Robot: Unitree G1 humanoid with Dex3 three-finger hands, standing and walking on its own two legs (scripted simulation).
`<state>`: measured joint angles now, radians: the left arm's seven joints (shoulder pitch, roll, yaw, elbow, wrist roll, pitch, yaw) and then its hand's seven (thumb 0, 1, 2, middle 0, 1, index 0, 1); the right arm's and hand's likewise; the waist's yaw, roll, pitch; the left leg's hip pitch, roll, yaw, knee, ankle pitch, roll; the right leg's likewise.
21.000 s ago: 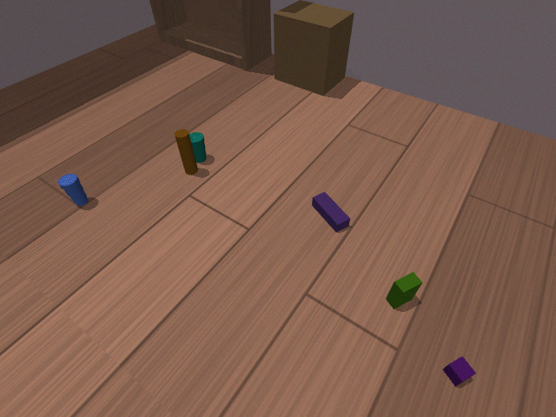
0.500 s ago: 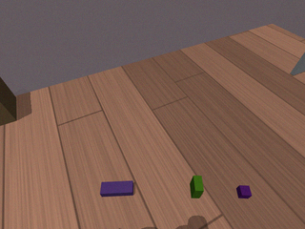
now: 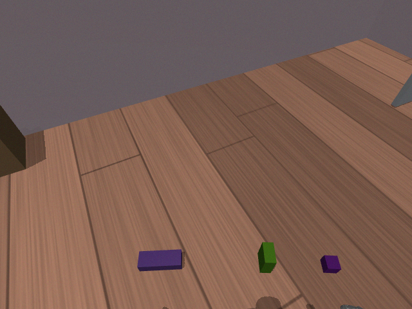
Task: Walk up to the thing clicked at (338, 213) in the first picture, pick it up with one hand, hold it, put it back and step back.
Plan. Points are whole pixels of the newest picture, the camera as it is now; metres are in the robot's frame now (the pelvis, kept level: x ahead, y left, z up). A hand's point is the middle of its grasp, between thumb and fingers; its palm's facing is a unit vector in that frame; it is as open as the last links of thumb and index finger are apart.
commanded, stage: stand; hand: left
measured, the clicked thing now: (160, 260) +0.47 +0.24 -0.75
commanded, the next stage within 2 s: walk up in 0.64 s
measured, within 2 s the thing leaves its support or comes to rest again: neither
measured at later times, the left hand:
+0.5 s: hand out of the picture +0.05 +0.27 -0.16, palm faces -0.03 -0.95 -0.32, open 7.4 cm
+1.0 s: hand out of the picture +0.00 +0.24 -0.16, palm faces -0.04 -0.90 -0.44, open 7.4 cm
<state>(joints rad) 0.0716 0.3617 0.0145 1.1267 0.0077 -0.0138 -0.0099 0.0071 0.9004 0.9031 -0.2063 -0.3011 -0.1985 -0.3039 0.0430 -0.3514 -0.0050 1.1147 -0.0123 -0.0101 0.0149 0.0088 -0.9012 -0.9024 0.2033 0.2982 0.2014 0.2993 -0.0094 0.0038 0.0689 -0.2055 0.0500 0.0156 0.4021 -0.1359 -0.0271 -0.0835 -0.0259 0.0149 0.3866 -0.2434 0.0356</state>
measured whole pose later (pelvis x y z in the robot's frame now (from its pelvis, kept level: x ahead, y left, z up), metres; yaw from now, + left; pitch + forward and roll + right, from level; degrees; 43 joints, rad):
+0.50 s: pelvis -0.01 +0.01 +0.00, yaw +0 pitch -2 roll -1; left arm 0.13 0.35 0.01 1.14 0.02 -0.01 -0.01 0.01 0.90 0.90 -0.21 -0.30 -0.20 -0.30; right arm 0.08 -0.34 -0.02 1.16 -0.02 0.00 0.02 0.01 -0.90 -0.90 0.20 0.30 0.20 0.30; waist -0.01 -0.01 0.07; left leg -0.22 0.03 0.02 0.37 -0.11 -0.01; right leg -0.10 -0.05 0.02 0.36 -0.22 0.05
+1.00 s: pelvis -0.06 -0.03 -0.02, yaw +0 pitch +0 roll +2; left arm 0.14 0.35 0.05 0.98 0.04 0.04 0.01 0.01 0.90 0.90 -0.21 -0.30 -0.20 -0.30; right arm -0.02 -0.42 -0.05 0.98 0.00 0.07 -0.02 0.01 -0.90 -0.90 0.20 0.30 0.20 0.30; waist 0.03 0.04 0.19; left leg -0.51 -0.08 -0.10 1.00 -0.48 0.01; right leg -0.30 0.00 0.00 0.66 -0.35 -0.05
